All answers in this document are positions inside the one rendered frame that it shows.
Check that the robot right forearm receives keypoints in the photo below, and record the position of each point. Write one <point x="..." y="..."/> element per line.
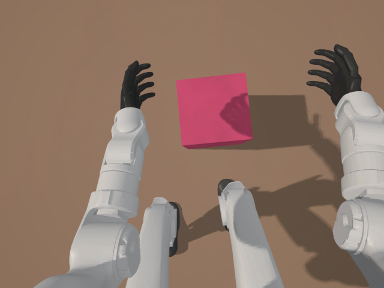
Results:
<point x="360" y="123"/>

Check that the right robot hand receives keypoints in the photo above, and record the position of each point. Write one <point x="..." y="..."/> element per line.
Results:
<point x="344" y="78"/>

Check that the carton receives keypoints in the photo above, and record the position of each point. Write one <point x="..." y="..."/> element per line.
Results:
<point x="214" y="111"/>

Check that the left robot hand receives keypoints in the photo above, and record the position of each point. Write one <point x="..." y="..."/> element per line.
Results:
<point x="130" y="90"/>

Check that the robot left upper arm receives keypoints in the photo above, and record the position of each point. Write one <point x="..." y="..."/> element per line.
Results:
<point x="102" y="256"/>

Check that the robot right upper arm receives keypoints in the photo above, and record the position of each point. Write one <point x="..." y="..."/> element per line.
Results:
<point x="359" y="229"/>

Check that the right robot thigh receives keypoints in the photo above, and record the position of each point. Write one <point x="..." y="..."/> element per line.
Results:
<point x="254" y="263"/>

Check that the robot left forearm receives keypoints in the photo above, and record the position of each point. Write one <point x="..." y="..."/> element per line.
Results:
<point x="115" y="199"/>

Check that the right robot shin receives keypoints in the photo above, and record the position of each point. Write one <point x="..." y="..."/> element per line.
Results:
<point x="238" y="184"/>

